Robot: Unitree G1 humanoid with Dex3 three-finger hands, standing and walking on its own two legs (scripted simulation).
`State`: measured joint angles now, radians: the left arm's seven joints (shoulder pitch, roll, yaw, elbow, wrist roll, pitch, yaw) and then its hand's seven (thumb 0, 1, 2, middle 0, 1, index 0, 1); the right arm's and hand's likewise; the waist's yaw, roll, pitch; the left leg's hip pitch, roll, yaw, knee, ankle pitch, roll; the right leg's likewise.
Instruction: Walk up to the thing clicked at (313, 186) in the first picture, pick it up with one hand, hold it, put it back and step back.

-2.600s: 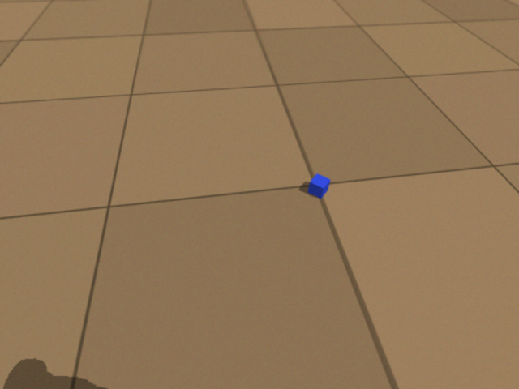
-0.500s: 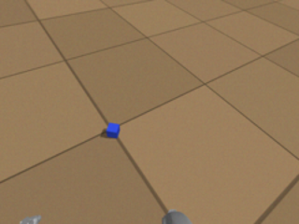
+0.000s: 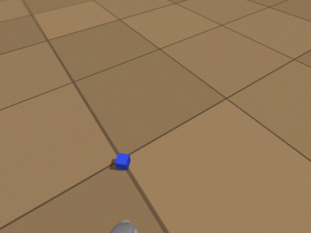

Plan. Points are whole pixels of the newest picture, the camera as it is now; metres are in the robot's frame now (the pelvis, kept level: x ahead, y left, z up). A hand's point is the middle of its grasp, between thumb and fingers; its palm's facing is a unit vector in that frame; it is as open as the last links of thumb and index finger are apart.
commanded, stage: walk up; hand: left
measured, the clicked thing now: (122, 161) +0.69 +0.30 -0.73
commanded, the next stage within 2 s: none
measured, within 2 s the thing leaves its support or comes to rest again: neither
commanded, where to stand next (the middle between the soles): +0.29 +0.04 m, yaw +1 degrees
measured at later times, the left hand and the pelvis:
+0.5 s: hand (62, 203) +0.23 +0.31 -0.14, palm faces -0.07 -0.92 -0.39, open 7.4 cm; pelvis +0.16 +0.03 +0.00, yaw +0 degrees
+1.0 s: hand (73, 184) +0.30 +0.31 -0.17, palm faces +0.02 -0.93 -0.37, open 7.4 cm; pelvis +0.22 +0.04 -0.02, yaw +2 degrees
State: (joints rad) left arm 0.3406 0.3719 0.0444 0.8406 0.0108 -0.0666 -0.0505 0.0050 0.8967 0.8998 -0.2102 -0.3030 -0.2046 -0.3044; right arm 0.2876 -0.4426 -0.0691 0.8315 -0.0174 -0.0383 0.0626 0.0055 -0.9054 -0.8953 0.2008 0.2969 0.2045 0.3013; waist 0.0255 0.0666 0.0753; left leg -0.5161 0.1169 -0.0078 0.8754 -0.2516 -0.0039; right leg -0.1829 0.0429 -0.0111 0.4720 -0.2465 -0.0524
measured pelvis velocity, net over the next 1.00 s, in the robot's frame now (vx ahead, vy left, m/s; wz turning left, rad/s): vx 0.22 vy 0.04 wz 0.03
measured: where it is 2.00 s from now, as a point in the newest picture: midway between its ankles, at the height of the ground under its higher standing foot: outside the picture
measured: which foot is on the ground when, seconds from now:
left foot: up 0.00-0.10, down 0.12-0.58, up 0.60-0.90, down 0.92-1.00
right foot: down 0.00-0.16, up 0.18-0.54, down 0.56-1.00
